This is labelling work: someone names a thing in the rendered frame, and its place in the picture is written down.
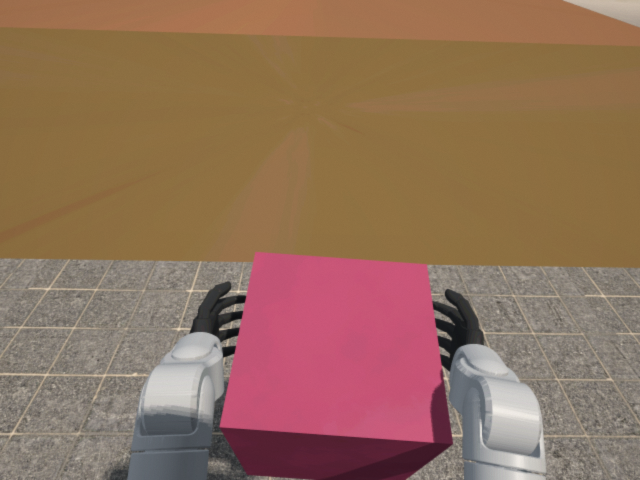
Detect right robot hand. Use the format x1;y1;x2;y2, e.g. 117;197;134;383
432;289;484;372

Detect left robot hand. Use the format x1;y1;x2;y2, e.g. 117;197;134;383
189;281;246;358

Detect carton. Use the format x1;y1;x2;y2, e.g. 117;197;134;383
219;252;453;480

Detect right robot forearm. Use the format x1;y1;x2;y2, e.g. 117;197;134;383
449;344;546;480

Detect left robot forearm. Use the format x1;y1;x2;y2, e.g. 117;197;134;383
127;332;224;480

